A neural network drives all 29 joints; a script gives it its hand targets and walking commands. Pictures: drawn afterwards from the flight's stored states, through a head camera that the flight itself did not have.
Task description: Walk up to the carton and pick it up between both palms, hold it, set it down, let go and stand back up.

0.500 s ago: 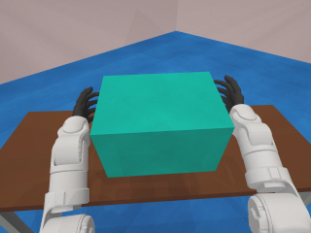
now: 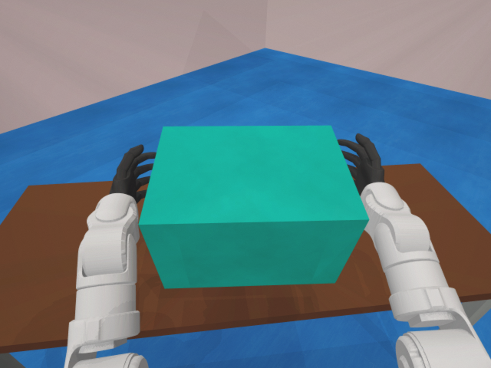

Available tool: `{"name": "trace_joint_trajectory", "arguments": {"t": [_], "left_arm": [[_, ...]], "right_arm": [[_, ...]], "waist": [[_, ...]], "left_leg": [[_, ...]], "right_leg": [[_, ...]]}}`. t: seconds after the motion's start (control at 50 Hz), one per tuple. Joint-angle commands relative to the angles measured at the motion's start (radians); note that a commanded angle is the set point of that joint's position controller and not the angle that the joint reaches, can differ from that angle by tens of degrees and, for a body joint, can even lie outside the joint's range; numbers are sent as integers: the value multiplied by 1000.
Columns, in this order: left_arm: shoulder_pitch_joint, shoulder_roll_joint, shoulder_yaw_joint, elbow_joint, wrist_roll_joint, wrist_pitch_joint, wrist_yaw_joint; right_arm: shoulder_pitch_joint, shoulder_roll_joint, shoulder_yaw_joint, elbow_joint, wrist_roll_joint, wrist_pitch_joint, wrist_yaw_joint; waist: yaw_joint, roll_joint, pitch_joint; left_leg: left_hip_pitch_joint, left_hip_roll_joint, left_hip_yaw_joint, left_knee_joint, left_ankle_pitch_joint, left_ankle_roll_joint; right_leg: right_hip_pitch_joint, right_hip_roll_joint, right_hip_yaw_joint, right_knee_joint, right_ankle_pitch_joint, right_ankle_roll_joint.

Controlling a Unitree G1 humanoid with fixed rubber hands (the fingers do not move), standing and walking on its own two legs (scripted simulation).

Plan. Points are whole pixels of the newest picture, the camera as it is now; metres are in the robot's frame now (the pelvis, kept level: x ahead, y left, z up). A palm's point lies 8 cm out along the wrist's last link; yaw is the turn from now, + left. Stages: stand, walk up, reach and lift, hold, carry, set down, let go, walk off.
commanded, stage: hold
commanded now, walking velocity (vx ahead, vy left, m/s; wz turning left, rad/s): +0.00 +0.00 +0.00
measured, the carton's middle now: (249, 205) +0.36 +0.00 +0.13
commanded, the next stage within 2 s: set down in 1.36 s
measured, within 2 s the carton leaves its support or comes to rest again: neither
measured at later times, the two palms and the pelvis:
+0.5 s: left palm (130, 190) +0.36 +0.18 +0.18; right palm (365, 171) +0.37 -0.19 +0.19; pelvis +0.00 -0.01 +0.00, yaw +0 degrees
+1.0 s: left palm (114, 203) +0.32 +0.20 +0.18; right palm (362, 175) +0.35 -0.18 +0.20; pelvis -0.02 +0.00 +0.00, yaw +0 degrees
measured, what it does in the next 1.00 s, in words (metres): stands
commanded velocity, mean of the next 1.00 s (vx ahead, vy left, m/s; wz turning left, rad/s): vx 0.00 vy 0.00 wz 0.00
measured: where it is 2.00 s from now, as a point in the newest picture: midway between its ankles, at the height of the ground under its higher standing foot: outside the picture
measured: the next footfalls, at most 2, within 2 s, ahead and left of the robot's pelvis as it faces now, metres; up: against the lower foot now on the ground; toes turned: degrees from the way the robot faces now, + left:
none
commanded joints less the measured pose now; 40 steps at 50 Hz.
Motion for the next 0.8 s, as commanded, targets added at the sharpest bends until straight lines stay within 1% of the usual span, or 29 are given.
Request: {"name": "trace_joint_trajectory", "arguments": {"t": [0.0, 0.02, 0.08, 0.1, 0.12, 0.16, 0.18, 0.22, 0.26, 0.28, 0.3, 0.32, 0.34, 0.38, 0.4, 0.42, 0.44, 0.46, 0.5, 0.52, 0.54, 0.58, 0.6, 0.62, 0.64, 0.66, 0.68, 0.74, 0.78], "left_arm": [[-628, -491, -342, -126, -65, -16, -123], [-646, -501, -347, -121, -80, -20, -127], [-737, -483, -309, -54, -69, -31, -130], [-775, -492, -328, -79, -79, -41, -125], [-781, -502, -335, -69, -94, -45, -122], [-829, -510, -348, -49, -106, -57, -118], [-821, -514, -353, -50, -120, -65, -117], [-824, -508, -350, -36, -117, -69, -116], [-768, -489, -315, 0, -96, -66, -124], [-748, -484, -301, 1, -83, -61, -132], [-735, -474, -291, -2, -82, -59, -134], [-690, -456, -272, -3, -57, -47, -144], [-674, -446, -256, -5, -48, -44, -152], [-635, -445, -261, -54, -45, -42, -161], [-624, -451, -274, -92, -54, -41, -161], [-614, -450, -281, -119, -53, -45, -161], [-598, -462, -305, -151, -58, -42, -160], [-583, -475, -322, -192, -67, -50, -158], [-581, -478, -369, -268, -95, -56, -146], [-574, -477, -373, -270, -97, -57, -142], [-571, -495, -402, -315, -125, -63, -137], [-604, -504, -430, -367, -147, -70, -123], [-611, -513, -448, -386, -154, -74, -114], [-613, -510, -457, -391, -154, -70, -105], [-602, -521, -459, -366, -153, -62, -102], [-574, -521, -443, -320, -130, -46, -101], [-563, -510, -427, -304, -116, -35, -103], [-602, -493, -349, -187, -66, -13, -118], [-645, -477, -306, -100, -39, -5, -132]], "right_arm": [[-747, 453, 370, -231, 47, 6, 181], [-750, 463, 354, -215, 32, 4, 187], [-775, 487, 307, -105, -12, 0, 212], [-795, 501, 303, -103, -21, -11, 224], [-800, 511, 296, -92, -28, -17, 230], [-802, 514, 266, -48, -51, -31, 241], [-804, 529, 259, -62, -60, -41, 243], [-792, 523, 246, -25, -69, -45, 245], [-779, 527, 260, -16, -64, -44, 241], [-773, 529, 260, -22, -62, -46, 238], [-753, 522, 262, -13, -59, -43, 236], [-718, 516, 268, -3, -52, -35, 230], [-721, 522, 277, -15, -49, -33, 222], [-705, 523, 320, -74, -21, -34, 205], [-703, 525, 342, -134, -1, -39, 194], [-700, 524, 362, -156, 17, -41, 185], [-691, 516, 376, -192, 32, -40, 176], [-677, 523, 404, -231, 55, -41, 170], [-665, 515, 429, -308, 83, -43, 154], [-681, 508, 443, -349, 91, -43, 149], [-696, 523, 465, -432, 107, -49, 140], [-691, 506, 469, -481, 120, -43, 134], [-713, 504, 482, -522, 134, -47, 134], [-715, 489, 481, -514, 137, -40, 135], [-712, 475, 468, -489, 127, -32, 141], [-703, 453, 452, -445, 118, -22, 147], [-701, 453, 451, -431, 110, -17, 153], [-708, 451, 400, -277, 63, 6, 176], [-739, 448, 347, -171, 26, 13, 196]], "waist": [[32, 33, -160], [21, 28, -166], [27, 32, -154], [26, 46, -185], [21, 36, -203], [7, 48, -208], [2, 35, -241], [-6, 39, -235], [7, 12, -225], [14, 16, -220], [10, 0, -221], [13, 6, -211], [15, -8, -212], [16, -5, -246], [18, -9, -292], [21, 2, -312], [12, 18, -331], [17, 24, -376], [2, 46, -421], [4, 39, -422], [-4, 34, -464], [-7, 58, -480], [1, 75, -492], [4, 97, -462], [3, 98, -421], [10, 101, -361], [15, 81, -329], [36, 40, -200], [36, 29, -121]], "left_leg": [[196, -34, -50, -71, 54, -18], [183, -29, -51, -77, 27, -15], [121, -26, -47, -116, -125, 3], [108, -14, -50, -124, -138, 3], [105, -18, -46, -122, -155, 3], [91, -11, -46, -126, -194, -4], [97, -17, -42, -115, -156, 0], [103, -15, -42, -112, -126, -5], [107, -26, -38, -102, -86, 6], [113, -31, -30, -97, -65, 6], [122, -30, -31, -95, -36, 6], [129, -36, -27, -92, -2, 10], [131, -42, -23, -87, 20, 15], [156, -51, -24, -69, 106, 10], [173, -58, -23, -51, 156, 8], [187, -62, -27, -35, 200, 2], [207, -60, -32, -24, 255, -9], [235, -63, -32, -8, 306, -17], [276, -64, -42, 22, 386, -34], [282, -65, -47, 27, 392, -34], [296, -70, -50, 44, 439, -40], [318, -62, -60, 55, 463, -56], [340, -60, -64, 67, 497, -60], [349, -55, -67, 66, 488, -67], [351, -46, -71, 62, 470, -72], [348, -37, -69, 46, 424, -70], [331, -33, -68, 29, 380, -59], [238, -33, -50, -45, 148, -25], [170, -28, -44, -92, -8, -10]], "right_leg": [[69, 40, -62, -97, 1, -6], [72, 38, -59, -93, -8, -9], [52, 29, -59, -100, -132, -15], [52, 30, -62, -85, -135, -19], [54, 32, -62, -87, -141, -18], [43, 25, -61, -88, -164, -21], [58, 22, -55, -89, -126, -19], [53, 18, -55, -90, -102, -17], [80, 14, -50, -99, -53, -9], [87, 13, -48, -102, -41, -4], [102, 15, -46, -101, -7, 0], [125, 12, -46, -100, 35, 4], [142, 11, -45, -98, 59, 12], [190, 11, -45, -82, 194, 24], [219, 14, -43, -73, 271, 27], [236, 18, -42, -60, 342, 33], [256, 18, -43, -53, 402, 31], [273, 25, -47, -40, 443, 31], [266, 32, -52, -23, 528, 31], [267, 34, -54, -24, 531, 31], [275, 38, -56, -17, 579, 35], [248, 50, -64, -15, 531, 27], [227, 54, -63, -19, 513, 25], [184, 58, -68, -27, 453, 19], [147, 61, -71, -40, 385, 14], [120, 61, -71, -60, 298, 7], [112, 60, -72, -65, 263, 4], [95, 44, -67, -89, 86, -1], [65, 36, -69, -99, -49, -11]]}}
